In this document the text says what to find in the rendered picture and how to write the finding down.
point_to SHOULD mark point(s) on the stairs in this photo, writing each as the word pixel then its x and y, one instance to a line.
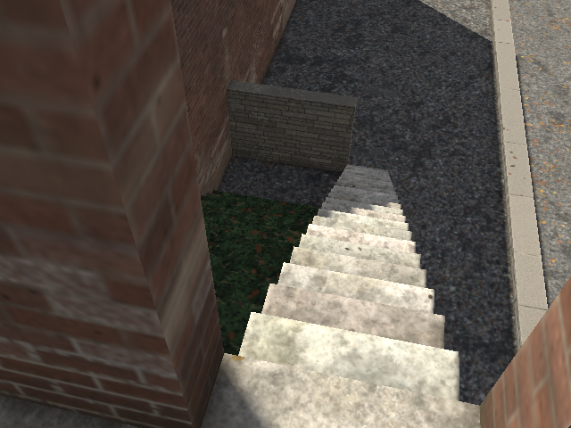
pixel 353 300

